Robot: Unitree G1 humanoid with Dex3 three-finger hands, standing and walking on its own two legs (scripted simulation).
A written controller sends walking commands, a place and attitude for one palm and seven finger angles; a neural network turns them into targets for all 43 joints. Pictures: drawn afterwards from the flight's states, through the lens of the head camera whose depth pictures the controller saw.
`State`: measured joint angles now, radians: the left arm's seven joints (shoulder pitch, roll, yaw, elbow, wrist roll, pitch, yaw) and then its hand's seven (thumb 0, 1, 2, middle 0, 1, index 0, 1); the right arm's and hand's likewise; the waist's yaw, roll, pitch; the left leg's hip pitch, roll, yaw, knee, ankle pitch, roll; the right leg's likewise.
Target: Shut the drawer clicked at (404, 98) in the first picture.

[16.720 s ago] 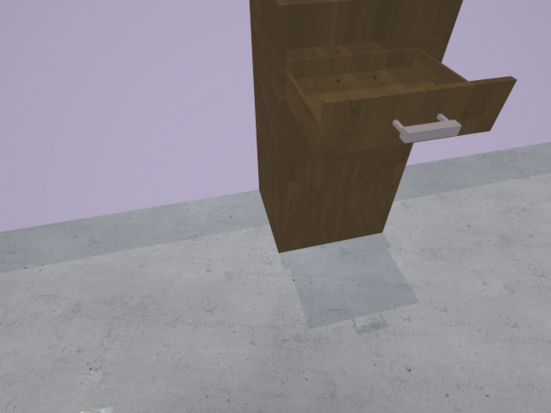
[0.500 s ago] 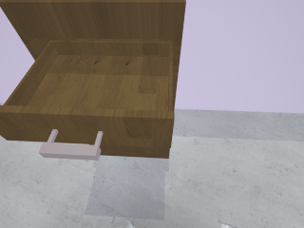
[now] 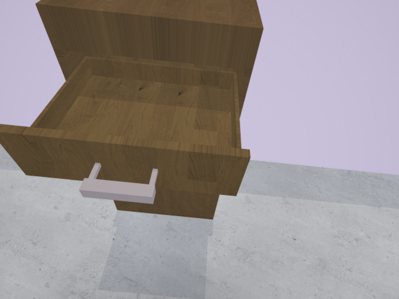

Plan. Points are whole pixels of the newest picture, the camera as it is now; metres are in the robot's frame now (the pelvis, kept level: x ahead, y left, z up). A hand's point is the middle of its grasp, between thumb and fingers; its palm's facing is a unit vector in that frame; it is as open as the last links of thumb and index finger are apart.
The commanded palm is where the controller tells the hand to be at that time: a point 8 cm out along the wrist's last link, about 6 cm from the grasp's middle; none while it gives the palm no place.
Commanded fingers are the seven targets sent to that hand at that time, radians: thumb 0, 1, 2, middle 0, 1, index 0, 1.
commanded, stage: come to a stop and stand still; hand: left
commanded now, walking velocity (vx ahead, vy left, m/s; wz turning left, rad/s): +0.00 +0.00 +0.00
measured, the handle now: (122, 180) +0.31 +0.19 +0.07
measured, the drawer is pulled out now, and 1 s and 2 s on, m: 0.30 0.30 0.30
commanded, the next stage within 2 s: look again from close up in 0.24 s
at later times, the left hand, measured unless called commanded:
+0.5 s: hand out of the picture +0.01 +0.19 -0.17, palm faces -0.01 -0.98 -0.21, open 7.3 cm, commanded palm none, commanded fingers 0.00 0.90 0.90 -0.20 -0.30 -0.20 -0.30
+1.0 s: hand out of the picture +0.12 +0.19 -0.12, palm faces +0.16 -0.96 -0.22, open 7.3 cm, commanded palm +0.12 +0.23 -0.05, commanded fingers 0.00 0.90 0.90 -0.30 -0.41 -0.30 -0.41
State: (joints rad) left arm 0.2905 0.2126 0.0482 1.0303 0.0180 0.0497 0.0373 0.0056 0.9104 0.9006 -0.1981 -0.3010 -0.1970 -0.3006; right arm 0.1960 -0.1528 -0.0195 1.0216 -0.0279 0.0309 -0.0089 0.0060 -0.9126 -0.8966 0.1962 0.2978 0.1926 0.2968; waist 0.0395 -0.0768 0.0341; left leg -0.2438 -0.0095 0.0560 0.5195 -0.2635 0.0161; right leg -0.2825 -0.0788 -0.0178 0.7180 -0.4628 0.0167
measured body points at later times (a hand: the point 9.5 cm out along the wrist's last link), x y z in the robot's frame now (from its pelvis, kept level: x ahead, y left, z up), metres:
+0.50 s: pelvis +0.01 +0.01 +0.00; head +0.03 +0.01 +0.45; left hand +0.01 +0.24 -0.15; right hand +0.01 -0.22 -0.16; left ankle +0.01 +0.11 -0.73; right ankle -0.04 -0.12 -0.73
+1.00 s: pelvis +0.02 +0.00 +0.00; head +0.04 +0.00 +0.45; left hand +0.11 +0.24 -0.11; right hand +0.07 -0.24 -0.14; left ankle +0.01 +0.11 -0.73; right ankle -0.03 -0.11 -0.73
